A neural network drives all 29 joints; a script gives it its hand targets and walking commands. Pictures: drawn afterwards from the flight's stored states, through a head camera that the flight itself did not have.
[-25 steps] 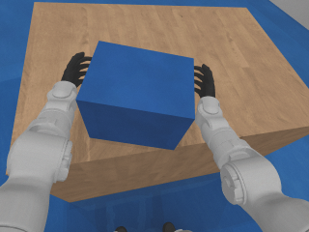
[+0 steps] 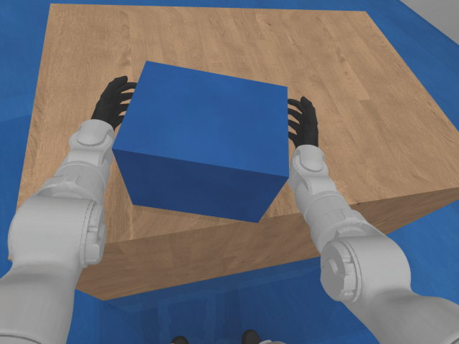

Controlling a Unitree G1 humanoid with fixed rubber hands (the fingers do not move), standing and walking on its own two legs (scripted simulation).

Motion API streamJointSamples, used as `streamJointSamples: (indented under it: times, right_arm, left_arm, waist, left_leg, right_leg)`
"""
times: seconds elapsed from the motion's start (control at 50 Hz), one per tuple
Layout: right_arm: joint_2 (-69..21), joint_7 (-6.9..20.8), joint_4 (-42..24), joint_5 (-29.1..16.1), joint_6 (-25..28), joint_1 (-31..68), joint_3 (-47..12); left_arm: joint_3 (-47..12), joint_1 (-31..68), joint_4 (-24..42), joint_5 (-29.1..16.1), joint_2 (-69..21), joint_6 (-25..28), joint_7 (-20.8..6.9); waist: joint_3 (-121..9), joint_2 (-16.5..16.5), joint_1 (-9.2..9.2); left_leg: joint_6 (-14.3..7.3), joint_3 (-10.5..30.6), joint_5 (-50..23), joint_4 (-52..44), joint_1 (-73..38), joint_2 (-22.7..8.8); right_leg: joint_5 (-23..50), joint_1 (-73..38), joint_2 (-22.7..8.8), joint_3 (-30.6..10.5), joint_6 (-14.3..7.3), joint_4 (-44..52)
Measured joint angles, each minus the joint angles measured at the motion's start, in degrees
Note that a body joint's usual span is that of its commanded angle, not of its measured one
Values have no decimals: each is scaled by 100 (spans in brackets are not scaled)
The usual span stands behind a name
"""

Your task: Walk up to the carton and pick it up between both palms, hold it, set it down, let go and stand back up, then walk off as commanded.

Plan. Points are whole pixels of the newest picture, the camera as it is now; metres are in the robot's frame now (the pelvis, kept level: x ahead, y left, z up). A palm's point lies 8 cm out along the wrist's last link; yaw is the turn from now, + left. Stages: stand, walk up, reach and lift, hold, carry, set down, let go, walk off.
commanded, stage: reach and lift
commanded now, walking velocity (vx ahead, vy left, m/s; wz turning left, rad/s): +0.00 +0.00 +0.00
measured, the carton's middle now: (206, 148) +0.46 -0.01 +0.01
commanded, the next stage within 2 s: none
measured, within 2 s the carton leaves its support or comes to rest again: leaves its support in 0.50 s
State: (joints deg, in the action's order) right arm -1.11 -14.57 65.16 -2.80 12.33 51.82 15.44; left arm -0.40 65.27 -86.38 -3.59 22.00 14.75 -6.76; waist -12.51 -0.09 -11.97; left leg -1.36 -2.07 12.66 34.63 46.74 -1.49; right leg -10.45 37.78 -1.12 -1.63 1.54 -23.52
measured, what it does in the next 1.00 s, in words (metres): stands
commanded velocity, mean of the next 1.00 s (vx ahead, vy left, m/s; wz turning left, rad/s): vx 0.00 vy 0.00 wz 0.00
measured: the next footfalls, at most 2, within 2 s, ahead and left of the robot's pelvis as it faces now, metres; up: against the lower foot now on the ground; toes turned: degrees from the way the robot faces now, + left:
none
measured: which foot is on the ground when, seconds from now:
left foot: down 0.00-1.00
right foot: down 0.00-1.00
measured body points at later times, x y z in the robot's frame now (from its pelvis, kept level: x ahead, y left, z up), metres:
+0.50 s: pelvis +0.01 -0.02 +0.01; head +0.11 +0.03 +0.44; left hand +0.51 +0.14 +0.07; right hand +0.42 -0.20 +0.06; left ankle +0.02 +0.07 -0.72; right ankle -0.01 -0.19 -0.72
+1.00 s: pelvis -0.01 -0.03 +0.01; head +0.06 +0.00 +0.46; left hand +0.47 +0.14 +0.09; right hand +0.39 -0.20 +0.06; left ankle +0.02 +0.07 -0.72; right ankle -0.01 -0.19 -0.72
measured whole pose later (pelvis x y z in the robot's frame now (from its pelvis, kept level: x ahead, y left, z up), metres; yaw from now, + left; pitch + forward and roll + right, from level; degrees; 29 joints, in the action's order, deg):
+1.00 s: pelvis -0.01 -0.03 +0.01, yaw +1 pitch +14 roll -2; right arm -5.9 -12.6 65.2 12.1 18.6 45.7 29.1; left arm 13.8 62.1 -90.6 4.9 19.7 19.5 -8.7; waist -6.9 -1.1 -8.4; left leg -1.4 -2.1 9.8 28.0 32.4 -1.5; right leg -11.0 26.7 -1.1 -1.2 1.5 -23.5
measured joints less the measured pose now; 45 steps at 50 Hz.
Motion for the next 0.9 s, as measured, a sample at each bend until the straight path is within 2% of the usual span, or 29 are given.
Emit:
streamJointSamples:
  times: [0.18, 0.28, 0.7, 0.9]
  right_arm:
    - [-364, 137, 1, 1122, 297, -43, 1112]
    - [-428, 191, 1, 1435, 382, -55, 1375]
    - [-475, 200, 2, 1490, 785, -361, 1405]
    - [-475, 200, 3, 1490, 734, -534, 1403]
  left_arm:
    - [1183, -2, -311, 1015, 0, 336, -113]
    - [1530, 0, -359, 1273, 1, 352, -148]
    - [1580, -24, -421, 1333, -63, 479, -203]
    - [1539, -192, -422, 1026, -181, 479, -216]
  waist:
    - [248, -69, 1]
    - [419, -97, 33]
    - [522, -98, 192]
    - [563, -98, 290]
  left_leg:
    - [-3, 0, 0, -130, -406, 0]
    - [-3, 0, 0, -201, -628, 1]
    - [-3, 0, -136, -485, -1036, 0]
    - [-3, 0, -232, -600, -1284, 0]
  right_leg:
    - [-13, -336, 0, 6, 0, -1]
    - [-49, -524, -1, 11, 0, 0]
    - [-36, -793, -1, 31, 1, 0]
    - [-47, -989, -1, 37, 1, 0]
